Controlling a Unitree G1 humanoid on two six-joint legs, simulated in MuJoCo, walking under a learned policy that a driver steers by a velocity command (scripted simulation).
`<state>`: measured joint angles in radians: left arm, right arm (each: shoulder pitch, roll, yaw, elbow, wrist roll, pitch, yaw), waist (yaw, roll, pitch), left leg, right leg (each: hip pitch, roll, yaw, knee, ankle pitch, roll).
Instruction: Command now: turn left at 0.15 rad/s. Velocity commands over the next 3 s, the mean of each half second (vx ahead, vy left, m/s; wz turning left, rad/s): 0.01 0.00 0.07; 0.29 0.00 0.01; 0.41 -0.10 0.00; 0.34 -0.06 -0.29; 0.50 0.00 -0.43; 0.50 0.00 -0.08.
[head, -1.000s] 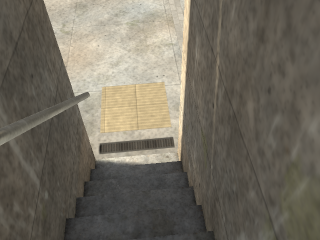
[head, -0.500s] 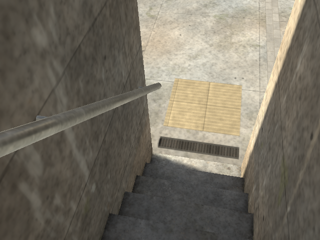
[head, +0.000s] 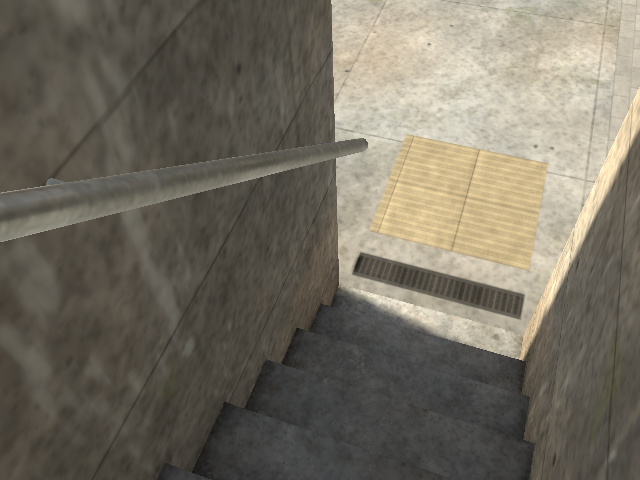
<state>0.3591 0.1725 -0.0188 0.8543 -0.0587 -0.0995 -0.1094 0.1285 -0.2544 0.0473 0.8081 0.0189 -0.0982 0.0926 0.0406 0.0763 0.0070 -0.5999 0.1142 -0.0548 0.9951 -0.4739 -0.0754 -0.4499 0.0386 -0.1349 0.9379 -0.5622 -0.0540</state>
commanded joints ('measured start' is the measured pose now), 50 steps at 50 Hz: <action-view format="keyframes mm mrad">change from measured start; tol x32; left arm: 1 -55 205 50 -102 -15 -39 8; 39 108 199 73 25 60 41 122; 50 -288 112 40 -63 85 26 85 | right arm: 1 52 -162 -34 -46 -14 6 17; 37 81 -46 -86 148 -91 5 -51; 44 615 -183 -149 251 -46 56 -87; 50 280 -12 -110 241 17 -11 -157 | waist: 1 -64 -59 -113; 50 -53 -23 95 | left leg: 1 277 9 8 -177 480 23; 21 378 16 -47 -635 407 20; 36 36 -88 49 -383 -74 172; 45 806 179 -546 -518 146 366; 50 163 -13 -80 -375 86 262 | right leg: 1 57 -119 202 -350 782 177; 14 172 -159 269 -464 406 62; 18 264 -289 292 -524 829 163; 32 143 -207 274 -583 -248 -26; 39 260 -174 244 -332 140 -125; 42 -136 -62 44 91 539 -18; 44 -656 -48 172 274 -212 -1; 50 -150 -132 322 -223 1128 58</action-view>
